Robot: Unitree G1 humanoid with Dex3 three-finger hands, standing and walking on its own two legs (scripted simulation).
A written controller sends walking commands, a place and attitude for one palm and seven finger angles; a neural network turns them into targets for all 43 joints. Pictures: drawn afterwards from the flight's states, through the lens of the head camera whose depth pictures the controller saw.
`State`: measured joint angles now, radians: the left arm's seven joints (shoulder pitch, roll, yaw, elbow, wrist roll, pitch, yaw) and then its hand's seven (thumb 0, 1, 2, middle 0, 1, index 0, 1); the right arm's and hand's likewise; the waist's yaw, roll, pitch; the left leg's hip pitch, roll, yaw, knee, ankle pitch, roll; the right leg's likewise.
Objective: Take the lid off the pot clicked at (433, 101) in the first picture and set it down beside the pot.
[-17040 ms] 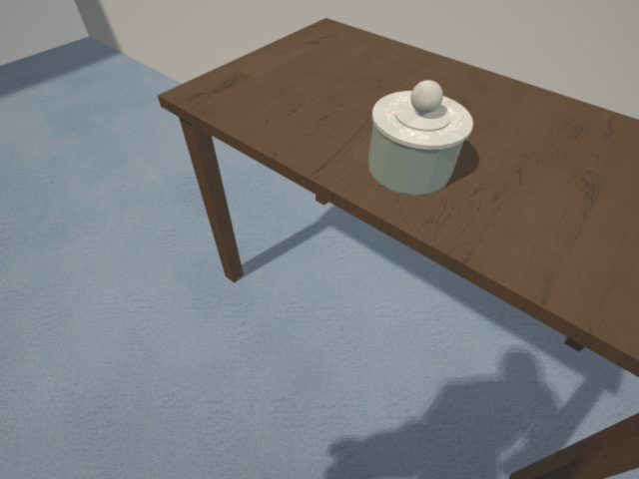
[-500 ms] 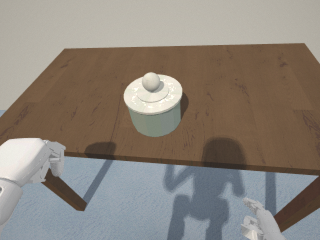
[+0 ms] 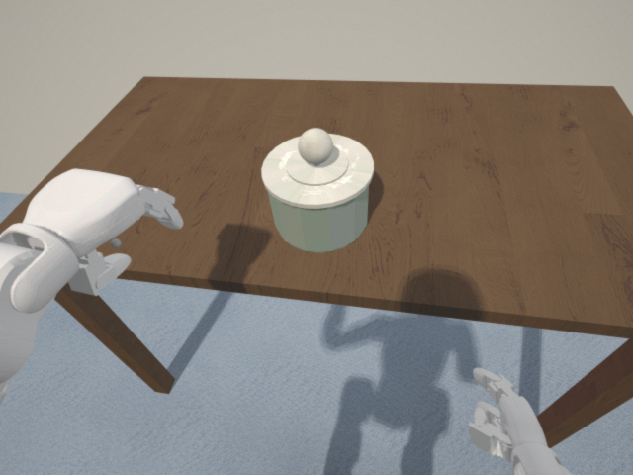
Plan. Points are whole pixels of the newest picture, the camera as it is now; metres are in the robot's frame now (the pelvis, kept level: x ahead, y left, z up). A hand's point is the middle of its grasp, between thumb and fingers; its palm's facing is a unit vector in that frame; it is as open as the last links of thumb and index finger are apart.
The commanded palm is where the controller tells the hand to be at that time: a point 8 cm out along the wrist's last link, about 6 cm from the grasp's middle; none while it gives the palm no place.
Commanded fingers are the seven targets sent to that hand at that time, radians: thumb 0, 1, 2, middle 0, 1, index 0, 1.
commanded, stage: reach forward and open the fingers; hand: left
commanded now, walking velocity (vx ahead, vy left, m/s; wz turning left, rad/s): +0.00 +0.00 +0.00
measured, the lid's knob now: (315, 146) +0.53 +0.09 +0.14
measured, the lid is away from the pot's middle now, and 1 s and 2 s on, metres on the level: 0.00 0.00 0.00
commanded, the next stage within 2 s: move the open hand above the knob in 0.26 s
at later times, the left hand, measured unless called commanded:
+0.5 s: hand (143, 216) +0.31 +0.24 +0.19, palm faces -0.13 -0.03 -0.99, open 10.3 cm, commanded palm +0.29 +0.24 +0.29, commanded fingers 0.00 -0.39 1.57 -0.83 -0.08 -0.83 -0.08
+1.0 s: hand (178, 123) +0.40 +0.22 +0.25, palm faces +0.03 -0.11 -0.99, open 10.3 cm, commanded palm +0.36 +0.19 +0.29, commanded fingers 0.00 -0.39 1.57 -0.83 -0.08 -0.83 -0.08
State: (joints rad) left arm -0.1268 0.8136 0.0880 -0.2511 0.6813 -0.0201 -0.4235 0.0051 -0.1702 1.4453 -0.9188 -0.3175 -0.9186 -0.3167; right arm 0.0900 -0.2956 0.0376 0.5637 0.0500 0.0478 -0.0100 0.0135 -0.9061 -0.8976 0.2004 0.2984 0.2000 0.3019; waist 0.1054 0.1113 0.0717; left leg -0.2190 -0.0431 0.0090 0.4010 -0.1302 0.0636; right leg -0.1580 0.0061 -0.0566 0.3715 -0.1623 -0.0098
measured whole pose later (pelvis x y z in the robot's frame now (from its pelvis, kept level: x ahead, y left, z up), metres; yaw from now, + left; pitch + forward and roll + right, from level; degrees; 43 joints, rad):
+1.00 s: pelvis +0.01 +0.01 +0.00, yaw -1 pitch +0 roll -1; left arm -0.72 0.64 -0.09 0.14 0.76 0.26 -0.45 0.01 -0.38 1.57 -0.85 -0.09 -0.85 -0.09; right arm 0.10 -0.29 0.05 0.57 0.08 0.08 0.06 0.01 -0.91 -0.90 0.20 0.30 0.20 0.30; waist 0.06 0.11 0.01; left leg -0.26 -0.06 0.04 0.38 -0.13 0.08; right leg -0.23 -0.01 -0.02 0.40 -0.17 0.00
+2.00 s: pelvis +0.03 -0.01 +0.00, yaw +0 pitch +3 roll +0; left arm -1.08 0.44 -0.37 0.62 0.84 0.41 -0.48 0.00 -0.38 1.57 -0.84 -0.09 -0.83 -0.08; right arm 0.15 -0.31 0.02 0.62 0.09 0.12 0.07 0.01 -0.91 -0.90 0.20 0.30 0.20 0.30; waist -0.01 0.09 -0.02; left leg -0.29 -0.05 0.02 0.41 -0.17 0.05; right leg -0.25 0.00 -0.04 0.43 -0.23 -0.02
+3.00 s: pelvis +0.04 +0.00 +0.00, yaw +0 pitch +3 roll +0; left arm -1.07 0.34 -0.41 0.57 0.85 0.39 -0.41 0.00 -0.38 1.57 -0.85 -0.09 -0.85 -0.09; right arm 0.12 -0.28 0.04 0.62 0.08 0.15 0.08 0.01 -0.91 -0.90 0.20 0.30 0.20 0.30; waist 0.00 0.09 -0.02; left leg -0.28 -0.07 0.02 0.40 -0.17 0.07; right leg -0.25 -0.01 -0.04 0.43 -0.24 -0.01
